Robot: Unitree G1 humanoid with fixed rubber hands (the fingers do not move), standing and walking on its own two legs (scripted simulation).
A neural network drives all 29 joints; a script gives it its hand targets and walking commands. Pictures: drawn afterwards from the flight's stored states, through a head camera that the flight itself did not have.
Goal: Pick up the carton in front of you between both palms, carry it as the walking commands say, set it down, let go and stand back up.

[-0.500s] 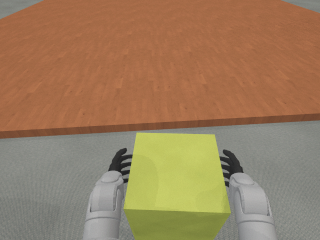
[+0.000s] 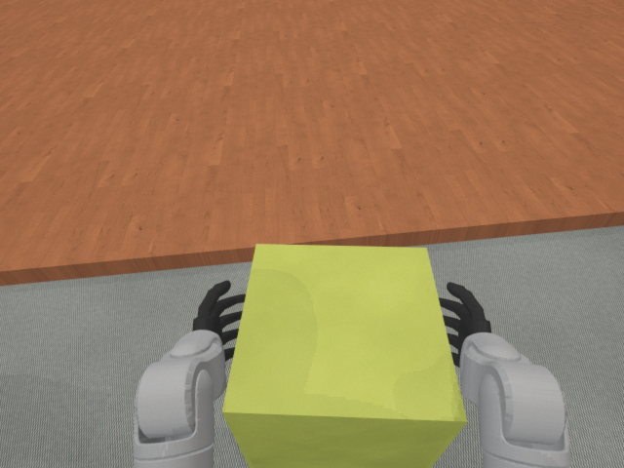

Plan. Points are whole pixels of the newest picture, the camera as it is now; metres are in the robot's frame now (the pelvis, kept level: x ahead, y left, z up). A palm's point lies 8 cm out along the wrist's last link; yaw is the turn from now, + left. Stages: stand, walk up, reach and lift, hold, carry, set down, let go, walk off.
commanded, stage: carry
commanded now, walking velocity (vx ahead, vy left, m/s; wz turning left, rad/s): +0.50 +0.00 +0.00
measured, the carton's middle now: (337, 369) +0.26 +0.00 +0.01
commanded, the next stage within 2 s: none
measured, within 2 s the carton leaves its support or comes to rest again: neither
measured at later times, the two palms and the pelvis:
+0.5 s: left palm (243, 181) +0.58 +0.16 +0.07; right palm (413, 173) +0.59 -0.14 +0.07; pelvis +0.32 +0.00 -0.01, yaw +1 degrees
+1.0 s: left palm (264, 79) +0.93 +0.16 +0.10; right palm (390, 74) +0.94 -0.14 +0.10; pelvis +0.65 +0.00 -0.02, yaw +1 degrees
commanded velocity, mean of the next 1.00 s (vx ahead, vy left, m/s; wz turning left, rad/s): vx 0.50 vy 0.00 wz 0.00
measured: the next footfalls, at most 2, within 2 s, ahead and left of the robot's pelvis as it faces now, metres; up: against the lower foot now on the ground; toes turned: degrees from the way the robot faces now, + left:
right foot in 0.08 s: +0.18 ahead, -0.11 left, +0.00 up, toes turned -10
left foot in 0.52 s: +0.51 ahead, +0.10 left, +0.00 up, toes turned +13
